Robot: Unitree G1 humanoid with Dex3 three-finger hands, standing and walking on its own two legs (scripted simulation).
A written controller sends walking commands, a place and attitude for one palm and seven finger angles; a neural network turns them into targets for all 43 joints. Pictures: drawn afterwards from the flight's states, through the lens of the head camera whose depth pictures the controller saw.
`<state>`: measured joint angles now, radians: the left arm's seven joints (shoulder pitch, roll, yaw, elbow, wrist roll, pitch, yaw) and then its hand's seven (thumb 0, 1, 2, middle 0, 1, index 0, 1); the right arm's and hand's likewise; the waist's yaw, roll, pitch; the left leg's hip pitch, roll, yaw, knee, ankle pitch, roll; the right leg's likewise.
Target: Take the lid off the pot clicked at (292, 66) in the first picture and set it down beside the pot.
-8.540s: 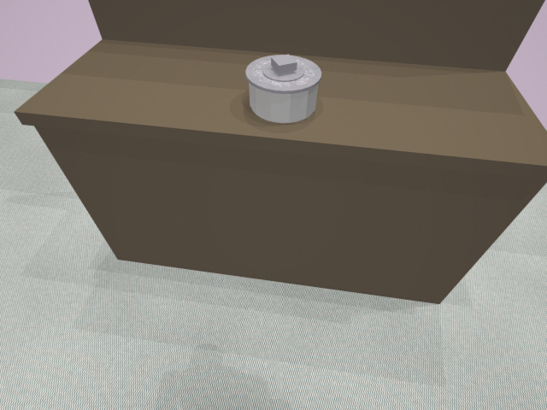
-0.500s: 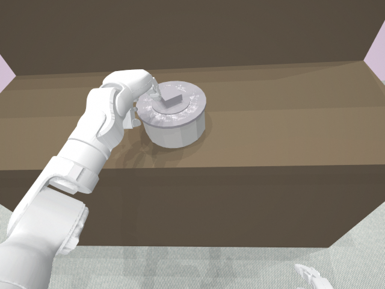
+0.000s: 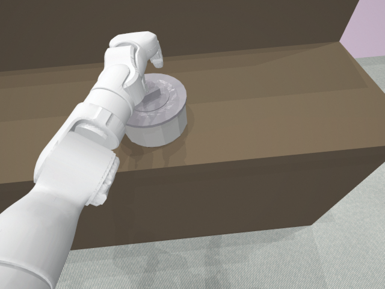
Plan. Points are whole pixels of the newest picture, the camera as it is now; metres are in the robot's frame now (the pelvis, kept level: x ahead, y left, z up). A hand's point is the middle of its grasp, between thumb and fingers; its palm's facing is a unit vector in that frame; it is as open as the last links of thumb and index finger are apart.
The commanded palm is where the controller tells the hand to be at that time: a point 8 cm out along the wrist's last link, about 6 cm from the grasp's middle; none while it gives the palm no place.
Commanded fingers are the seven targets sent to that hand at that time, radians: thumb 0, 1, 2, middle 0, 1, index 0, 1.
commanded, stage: move the open hand above the knob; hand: left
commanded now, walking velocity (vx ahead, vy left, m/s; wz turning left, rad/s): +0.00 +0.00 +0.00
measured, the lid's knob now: (146, 90) +0.55 +0.08 +0.10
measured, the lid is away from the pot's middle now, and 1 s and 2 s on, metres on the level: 0.00 0.00 0.00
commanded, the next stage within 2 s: none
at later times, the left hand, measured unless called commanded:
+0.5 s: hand (130, 79) +0.49 +0.09 +0.18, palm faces -0.27 -0.06 -0.96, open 10.3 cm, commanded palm +0.50 +0.09 +0.23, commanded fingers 0.00 -0.34 1.47 -0.82 -0.08 -0.82 -0.08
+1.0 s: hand (140, 68) +0.52 +0.07 +0.18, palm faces -0.28 -0.06 -0.96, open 10.3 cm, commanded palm +0.51 +0.08 +0.23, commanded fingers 0.00 -0.34 1.47 -0.82 -0.08 -0.82 -0.08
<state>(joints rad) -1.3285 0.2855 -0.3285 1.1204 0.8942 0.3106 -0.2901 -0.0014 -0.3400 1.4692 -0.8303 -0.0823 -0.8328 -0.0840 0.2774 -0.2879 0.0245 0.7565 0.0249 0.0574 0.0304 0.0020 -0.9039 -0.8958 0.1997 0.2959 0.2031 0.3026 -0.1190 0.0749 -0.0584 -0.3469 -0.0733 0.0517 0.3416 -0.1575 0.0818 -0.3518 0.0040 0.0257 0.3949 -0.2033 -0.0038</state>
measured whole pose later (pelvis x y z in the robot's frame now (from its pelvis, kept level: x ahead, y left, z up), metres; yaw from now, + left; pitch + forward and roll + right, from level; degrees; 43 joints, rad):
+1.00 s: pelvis +0.01 +0.00 +0.00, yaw -1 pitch +11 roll +0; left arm -1.36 0.34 -0.27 1.23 0.91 0.25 -0.28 0.00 -0.34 1.47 -0.83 -0.08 -0.83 -0.08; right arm 0.42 -0.29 0.00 0.81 0.02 0.04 0.02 0.00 -0.90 -0.90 0.20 0.30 0.20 0.30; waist -0.16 0.08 -0.11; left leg -0.39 -0.06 0.06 0.38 -0.19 0.08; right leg -0.39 0.02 0.04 0.41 -0.22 0.00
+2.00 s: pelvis +0.02 -0.01 +0.00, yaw +0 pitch +10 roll +0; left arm -1.34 0.38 -0.29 1.23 0.90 0.26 -0.34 0.00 -0.34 1.47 -0.83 -0.08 -0.83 -0.08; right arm 0.37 -0.29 0.01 0.78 0.03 0.07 0.00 0.00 -0.90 -0.90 0.20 0.30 0.20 0.30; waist -0.16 0.06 -0.08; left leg -0.37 -0.04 0.05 0.40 -0.21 0.07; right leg -0.36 0.03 0.02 0.41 -0.23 -0.02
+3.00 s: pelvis +0.01 -0.01 +0.00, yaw +0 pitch +11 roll +0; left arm -1.42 0.33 -0.31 1.33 0.90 0.30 -0.33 0.00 -0.34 1.47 -0.83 -0.08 -0.83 -0.08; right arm 0.36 -0.30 0.00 0.80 0.03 0.05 0.01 0.00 -0.90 -0.90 0.20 0.30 0.20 0.30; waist -0.17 0.05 -0.09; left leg -0.40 -0.06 0.03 0.41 -0.21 0.08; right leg -0.37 0.02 0.01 0.41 -0.22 -0.01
